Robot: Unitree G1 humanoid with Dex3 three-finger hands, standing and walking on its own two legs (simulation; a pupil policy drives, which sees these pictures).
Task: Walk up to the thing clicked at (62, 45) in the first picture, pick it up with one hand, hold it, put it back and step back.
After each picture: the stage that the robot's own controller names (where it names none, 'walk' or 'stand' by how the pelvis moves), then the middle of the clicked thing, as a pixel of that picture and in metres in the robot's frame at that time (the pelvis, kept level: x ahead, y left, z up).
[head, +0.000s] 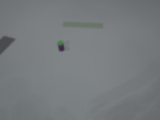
stand; (61, 46) +1.32 +0.25 -0.72
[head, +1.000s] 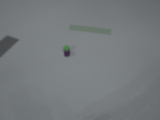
walk; (66, 51) +1.21 +0.17 -0.71
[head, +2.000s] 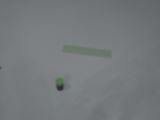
walk; (59, 84) +0.77 +0.15 -0.72
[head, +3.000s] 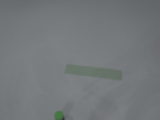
walk; (59, 117) +0.47 +0.19 -0.69
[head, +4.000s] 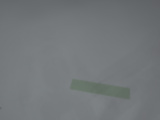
stand; out of the picture +0.35 +0.17 -0.72
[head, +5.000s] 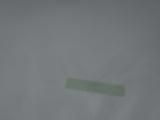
stand; out of the picture +0.33 +0.19 -0.72
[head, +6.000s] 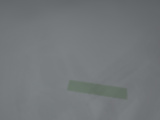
stand; out of the picture +0.34 +0.18 -0.73
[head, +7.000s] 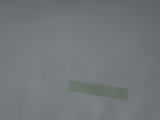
stand; out of the picture +0.33 +0.18 -0.73
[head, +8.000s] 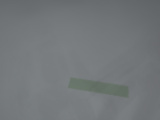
go down; out of the picture +0.33 +0.17 -0.72
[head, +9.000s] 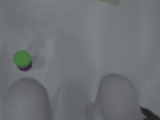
go down; (23, 61) +0.43 +0.21 -0.30
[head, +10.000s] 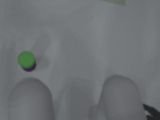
close in; (27, 62) +0.42 +0.21 -0.29
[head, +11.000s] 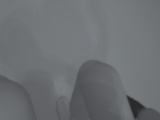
close in; out of the picture +0.40 +0.25 -0.22
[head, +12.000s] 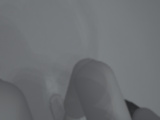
close; out of the picture +0.40 +0.26 -0.22
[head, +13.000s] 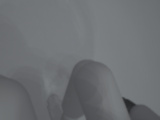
lift; out of the picture +0.38 +0.25 -0.23
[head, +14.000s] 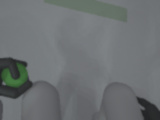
lift; (17, 80) +0.31 +0.24 -0.08
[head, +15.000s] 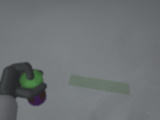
hold; (34, 88) +0.33 +0.17 +0.05
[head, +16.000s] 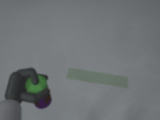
hold; (39, 92) +0.32 +0.16 -0.01
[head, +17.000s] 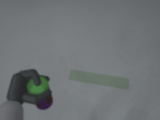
hold; (41, 93) +0.32 +0.16 -0.01
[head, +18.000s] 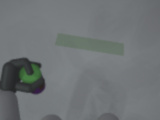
crouch; (33, 80) +0.37 +0.17 -0.07
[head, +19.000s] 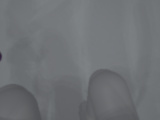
lower; out of the picture +0.45 +0.25 -0.14
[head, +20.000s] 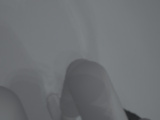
lower; out of the picture +0.41 +0.28 -0.23
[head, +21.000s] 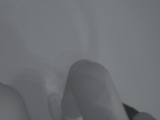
lower; out of the picture +0.41 +0.28 -0.23
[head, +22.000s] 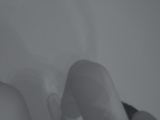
lower; out of the picture +0.41 +0.28 -0.23
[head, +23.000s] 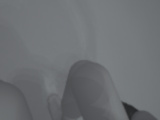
lower; out of the picture +0.40 +0.28 -0.23
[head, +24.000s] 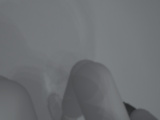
open; out of the picture +0.39 +0.26 -0.23
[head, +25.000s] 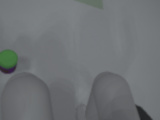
stand; (7, 62) +0.41 +0.24 -0.26
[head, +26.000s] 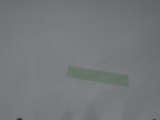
stand; out of the picture +0.35 +0.16 -0.64
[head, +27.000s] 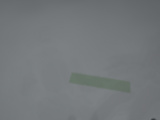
stand; out of the picture +0.37 +0.17 -0.67
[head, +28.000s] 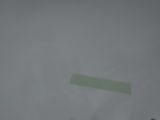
stand; out of the picture +0.36 +0.16 -0.67
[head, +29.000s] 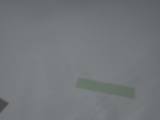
stand; out of the picture +0.39 +0.16 -0.72
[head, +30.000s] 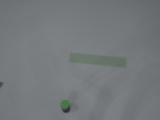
walk; (65, 106) +0.48 +0.16 -0.70
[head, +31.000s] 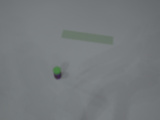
walk; (57, 73) +0.75 +0.17 -0.70
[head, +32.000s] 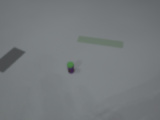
stand; (70, 67) +1.00 +0.18 -0.71
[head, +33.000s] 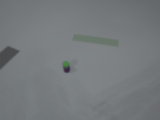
stand; (66, 67) +0.99 +0.18 -0.72
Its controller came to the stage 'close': yes
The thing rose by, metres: 0.71
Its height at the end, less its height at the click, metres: +0.00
